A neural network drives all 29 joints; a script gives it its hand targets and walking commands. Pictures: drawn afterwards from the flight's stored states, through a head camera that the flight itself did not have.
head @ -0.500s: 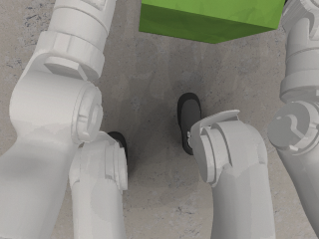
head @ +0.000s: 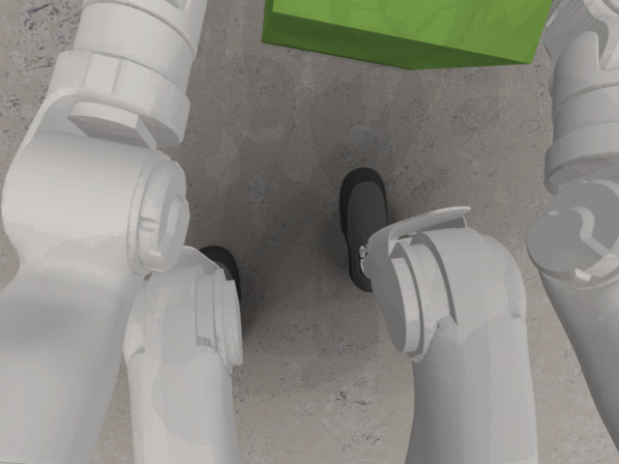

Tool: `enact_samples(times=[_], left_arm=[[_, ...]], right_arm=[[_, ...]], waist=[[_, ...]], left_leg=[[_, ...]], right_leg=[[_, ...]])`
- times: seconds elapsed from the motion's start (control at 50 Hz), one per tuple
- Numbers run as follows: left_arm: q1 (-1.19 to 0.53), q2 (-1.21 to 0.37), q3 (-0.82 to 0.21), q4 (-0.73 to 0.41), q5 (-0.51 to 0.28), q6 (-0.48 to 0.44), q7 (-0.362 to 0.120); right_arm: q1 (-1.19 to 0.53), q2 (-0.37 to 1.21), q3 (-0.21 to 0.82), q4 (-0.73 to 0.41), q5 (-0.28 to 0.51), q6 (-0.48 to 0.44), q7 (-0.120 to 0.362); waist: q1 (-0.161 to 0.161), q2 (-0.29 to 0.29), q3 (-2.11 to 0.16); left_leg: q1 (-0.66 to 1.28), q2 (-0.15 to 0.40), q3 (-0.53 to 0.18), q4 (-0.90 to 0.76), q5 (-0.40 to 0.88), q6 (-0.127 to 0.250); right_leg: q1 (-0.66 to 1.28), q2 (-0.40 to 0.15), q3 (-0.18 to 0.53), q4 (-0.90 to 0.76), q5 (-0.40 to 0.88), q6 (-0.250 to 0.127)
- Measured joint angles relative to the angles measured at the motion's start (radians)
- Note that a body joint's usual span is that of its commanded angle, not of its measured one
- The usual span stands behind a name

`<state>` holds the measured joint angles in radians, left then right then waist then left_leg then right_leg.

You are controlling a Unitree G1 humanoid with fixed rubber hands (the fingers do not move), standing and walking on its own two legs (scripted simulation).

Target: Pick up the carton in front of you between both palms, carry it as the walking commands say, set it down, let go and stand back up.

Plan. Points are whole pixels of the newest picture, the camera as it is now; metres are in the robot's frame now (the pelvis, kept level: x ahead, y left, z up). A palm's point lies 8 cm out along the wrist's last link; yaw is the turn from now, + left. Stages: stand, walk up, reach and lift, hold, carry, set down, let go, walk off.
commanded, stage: set down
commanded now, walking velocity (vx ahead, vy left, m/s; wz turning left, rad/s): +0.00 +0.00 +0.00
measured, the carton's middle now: out of the picture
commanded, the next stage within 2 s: let go in 1.26 s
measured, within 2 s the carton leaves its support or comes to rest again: neither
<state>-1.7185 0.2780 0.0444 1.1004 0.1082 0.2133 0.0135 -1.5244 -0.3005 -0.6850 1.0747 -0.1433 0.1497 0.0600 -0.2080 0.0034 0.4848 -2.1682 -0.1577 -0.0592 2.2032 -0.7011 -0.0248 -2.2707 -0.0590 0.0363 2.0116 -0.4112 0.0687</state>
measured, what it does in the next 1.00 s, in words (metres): rises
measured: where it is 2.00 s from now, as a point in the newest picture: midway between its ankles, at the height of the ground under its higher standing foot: (293, 287)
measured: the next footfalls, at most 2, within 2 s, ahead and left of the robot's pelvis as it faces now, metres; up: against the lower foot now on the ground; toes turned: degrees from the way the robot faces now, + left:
none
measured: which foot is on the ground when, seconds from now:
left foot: down 0.00-1.00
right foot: down 0.00-1.00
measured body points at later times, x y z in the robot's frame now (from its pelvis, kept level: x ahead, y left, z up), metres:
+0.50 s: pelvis -0.01 -0.01 +0.03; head +0.38 -0.06 +0.25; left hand +0.64 +0.01 -0.11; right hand +0.52 -0.34 -0.11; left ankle +0.07 +0.11 -0.36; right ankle +0.16 -0.15 -0.36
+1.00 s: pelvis +0.02 -0.02 +0.14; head +0.37 -0.05 +0.42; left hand +0.66 +0.02 +0.04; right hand +0.52 -0.35 +0.04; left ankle +0.07 +0.11 -0.36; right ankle +0.16 -0.15 -0.36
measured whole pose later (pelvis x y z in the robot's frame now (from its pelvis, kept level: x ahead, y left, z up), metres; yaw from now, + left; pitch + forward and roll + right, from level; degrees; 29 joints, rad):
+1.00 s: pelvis +0.02 -0.02 +0.14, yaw +0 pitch +49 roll +1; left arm -1.56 0.42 0.04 0.98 -0.01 0.34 0.02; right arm -1.26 -0.25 -0.47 0.74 0.06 0.29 -0.08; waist -0.23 0.05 0.06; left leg -1.92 -0.07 -0.05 1.65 -0.59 -0.03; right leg -2.04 -0.02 0.03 1.51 -0.33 0.02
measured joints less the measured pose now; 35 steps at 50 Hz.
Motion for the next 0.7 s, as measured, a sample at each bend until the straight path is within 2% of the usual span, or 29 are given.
enact_samples(times=[0.06,0.12,0.2,0.26,0.34,0.44,0.58,0.7], left_arm=[[-0.023,0.056,-0.080,0.024,-0.075,-0.014,0.033],[-0.032,0.116,-0.152,0.043,-0.162,-0.019,0.045],[-0.051,0.177,-0.222,0.042,-0.258,-0.024,0.038],[-0.066,0.197,-0.253,0.026,-0.295,-0.020,0.034],[-0.058,0.195,-0.247,-0.020,-0.292,-0.002,0.042],[-0.032,0.181,-0.178,-0.071,-0.241,0.041,0.062],[-0.013,0.172,-0.059,-0.004,-0.180,0.077,0.046],[0.020,0.171,-0.014,0.027,-0.153,0.073,0.028]], right_arm=[[-0.008,-0.021,0.027,0.059,0.053,-0.049,-0.049],[0.003,-0.041,0.079,0.094,0.117,-0.082,-0.085],[0.000,-0.056,0.136,0.089,0.172,-0.101,-0.103],[-0.008,-0.059,0.158,0.060,0.198,-0.094,-0.111],[-0.005,-0.050,0.187,-0.015,0.230,-0.061,-0.130],[0.000,-0.029,0.232,-0.122,0.257,0.002,-0.158],[0.041,0.000,0.258,-0.166,0.233,0.061,-0.172],[0.099,0.019,0.257,-0.197,0.214,0.075,-0.166]], waist=[[0.004,-0.004,0.034],[0.012,0.003,0.038],[0.012,0.017,0.035],[0.009,0.021,0.033],[0.006,0.023,0.014],[-0.001,0.031,-0.033],[-0.017,0.055,-0.146],[-0.017,0.057,-0.247]], left_leg=[[0.013,0.000,-0.008,-0.002,0.001,-0.007],[0.012,0.001,-0.018,0.000,-0.001,-0.016],[0.005,0.003,-0.023,0.002,0.000,-0.023],[0.006,0.002,-0.029,0.003,0.005,-0.032],[0.014,0.012,-0.032,-0.006,0.008,-0.037],[0.049,0.046,-0.010,-0.059,0.014,-0.023],[0.108,0.078,0.028,-0.189,0.035,0.001],[0.142,0.086,0.037,-0.285,0.049,0.003]], right_leg=[[0.013,-0.002,-0.008,-0.003,0.001,-0.005],[0.011,-0.005,-0.019,0.000,0.000,-0.016],[0.004,-0.016,-0.029,0.008,-0.003,-0.031],[0.003,-0.019,-0.035,0.011,0.001,-0.040],[0.006,-0.010,-0.039,0.000,0.012,-0.045],[0.029,0.021,-0.023,-0.054,0.034,-0.037],[0.077,0.050,0.010,-0.171,0.053,-0.023],[0.107,0.054,0.018,-0.252,0.057,-0.025]])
